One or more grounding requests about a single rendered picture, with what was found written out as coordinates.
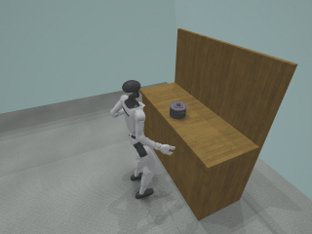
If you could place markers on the table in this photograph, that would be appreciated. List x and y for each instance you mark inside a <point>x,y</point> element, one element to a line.
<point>232,95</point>

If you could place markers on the pot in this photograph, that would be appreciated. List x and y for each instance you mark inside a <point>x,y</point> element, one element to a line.
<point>177,114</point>

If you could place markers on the left robot forearm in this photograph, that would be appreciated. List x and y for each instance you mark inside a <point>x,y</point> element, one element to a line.
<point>121,111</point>

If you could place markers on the robot left upper arm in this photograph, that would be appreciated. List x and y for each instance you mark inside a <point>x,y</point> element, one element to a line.
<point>118,106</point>

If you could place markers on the right robot hand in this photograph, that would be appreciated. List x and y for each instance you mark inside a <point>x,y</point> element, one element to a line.
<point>165,149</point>

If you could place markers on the humanoid robot torso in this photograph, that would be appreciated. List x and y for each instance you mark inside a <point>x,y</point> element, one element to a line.
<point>131,123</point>

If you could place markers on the robot left shin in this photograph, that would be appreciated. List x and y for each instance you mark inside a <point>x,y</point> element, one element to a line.
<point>139,164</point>

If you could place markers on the robot right upper arm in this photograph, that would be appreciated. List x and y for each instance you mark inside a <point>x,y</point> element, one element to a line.
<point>139,117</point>

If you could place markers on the lid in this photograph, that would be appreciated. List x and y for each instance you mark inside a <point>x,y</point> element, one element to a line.
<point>180,107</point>

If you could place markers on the right robot forearm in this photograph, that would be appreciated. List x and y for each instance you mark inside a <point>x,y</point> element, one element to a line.
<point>150,143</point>

